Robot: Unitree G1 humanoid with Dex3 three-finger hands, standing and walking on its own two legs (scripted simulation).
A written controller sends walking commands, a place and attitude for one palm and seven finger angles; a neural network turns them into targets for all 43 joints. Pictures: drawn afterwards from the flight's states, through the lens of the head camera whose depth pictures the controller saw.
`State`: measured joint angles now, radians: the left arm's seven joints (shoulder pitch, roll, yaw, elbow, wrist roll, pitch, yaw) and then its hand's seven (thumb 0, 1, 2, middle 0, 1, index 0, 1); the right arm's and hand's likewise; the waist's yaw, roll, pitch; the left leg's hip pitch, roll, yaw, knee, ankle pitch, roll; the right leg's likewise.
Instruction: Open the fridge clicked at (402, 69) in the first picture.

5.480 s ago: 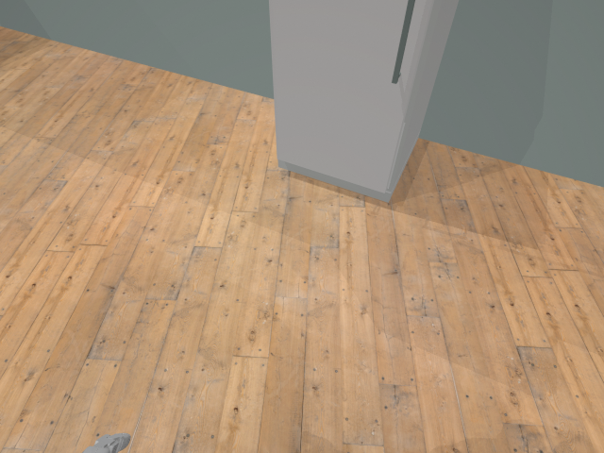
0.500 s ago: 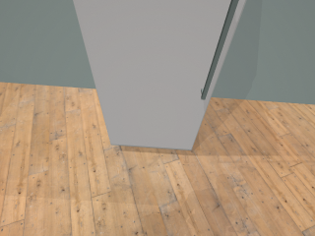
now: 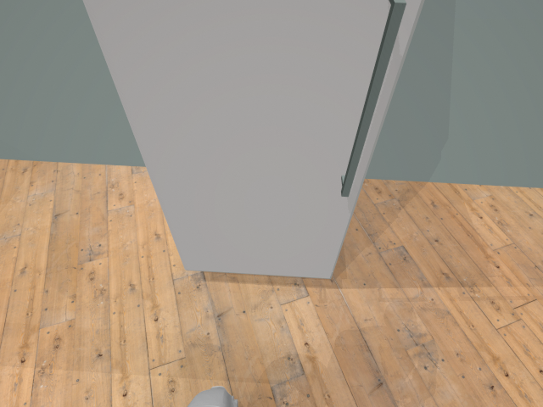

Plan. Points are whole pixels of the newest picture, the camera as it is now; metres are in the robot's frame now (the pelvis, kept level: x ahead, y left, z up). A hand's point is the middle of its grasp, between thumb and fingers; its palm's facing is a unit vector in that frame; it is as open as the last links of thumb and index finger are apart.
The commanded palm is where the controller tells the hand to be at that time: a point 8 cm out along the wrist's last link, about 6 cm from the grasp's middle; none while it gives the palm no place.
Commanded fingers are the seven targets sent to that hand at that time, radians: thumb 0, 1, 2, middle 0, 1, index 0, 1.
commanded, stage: take the last steps up to it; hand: right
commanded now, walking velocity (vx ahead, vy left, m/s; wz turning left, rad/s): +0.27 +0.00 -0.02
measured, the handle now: (363, 115) +0.64 -0.13 +0.08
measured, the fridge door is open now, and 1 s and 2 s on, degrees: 0 0 0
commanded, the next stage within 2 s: come to a stop and stand still in 0.30 s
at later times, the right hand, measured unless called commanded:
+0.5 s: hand out of the picture +0.15 -0.19 -0.19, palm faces +0.10 +0.98 -0.15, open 7.3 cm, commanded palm none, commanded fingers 0.00 -0.90 -0.90 0.20 0.30 0.20 0.30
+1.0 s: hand (365, 376) +0.22 -0.14 -0.16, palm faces +0.02 +0.96 -0.27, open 7.4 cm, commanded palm none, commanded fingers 0.00 -0.90 -0.90 0.20 0.30 0.20 0.30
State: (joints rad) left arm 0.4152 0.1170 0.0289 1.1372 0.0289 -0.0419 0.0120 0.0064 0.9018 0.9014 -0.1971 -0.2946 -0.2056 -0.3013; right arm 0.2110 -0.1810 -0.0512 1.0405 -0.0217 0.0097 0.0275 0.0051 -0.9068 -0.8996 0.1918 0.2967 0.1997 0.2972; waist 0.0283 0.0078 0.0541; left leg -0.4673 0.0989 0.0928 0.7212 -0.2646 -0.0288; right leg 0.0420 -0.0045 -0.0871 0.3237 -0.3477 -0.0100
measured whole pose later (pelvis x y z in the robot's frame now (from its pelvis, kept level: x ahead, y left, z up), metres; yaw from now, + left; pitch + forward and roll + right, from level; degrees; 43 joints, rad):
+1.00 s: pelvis +0.16 +0.05 -0.01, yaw +0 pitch -2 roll -1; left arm 0.18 0.21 0.07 1.03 0.02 0.07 0.01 0.01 0.91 0.90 -0.19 -0.29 -0.20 -0.30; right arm 0.21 -0.16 -0.03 1.00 -0.03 0.02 -0.02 0.00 -0.91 -0.90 0.19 0.30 0.20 0.30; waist 0.01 -0.05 0.06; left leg -0.28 0.04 0.07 0.59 -0.28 0.02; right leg -0.38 -0.05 -0.05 0.83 -0.45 0.00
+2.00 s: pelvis +0.14 +0.03 +0.00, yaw +0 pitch -2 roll -1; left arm 0.35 0.13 -0.02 1.08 0.02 -0.03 0.02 0.01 0.91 0.90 -0.19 -0.29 -0.20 -0.30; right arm 0.29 -0.15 0.00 1.09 -0.01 -0.02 -0.03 0.00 -0.91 -0.90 0.19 0.30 0.20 0.30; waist 0.01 -0.03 0.00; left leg -0.25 0.05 0.07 0.49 -0.19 0.00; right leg -0.12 0.02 -0.06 0.46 -0.30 -0.03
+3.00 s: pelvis +0.15 +0.04 +0.00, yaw +0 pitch -2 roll +0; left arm 0.30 0.12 -0.01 1.14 0.02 -0.03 0.03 0.01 0.91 0.90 -0.19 -0.29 -0.20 -0.30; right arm 0.28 -0.14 0.00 1.12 -0.01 -0.02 -0.03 0.01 -0.91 -0.90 0.19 0.30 0.20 0.30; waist 0.00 0.00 0.06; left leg -0.22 0.03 0.08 0.44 -0.19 0.01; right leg -0.09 0.00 -0.05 0.42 -0.29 -0.01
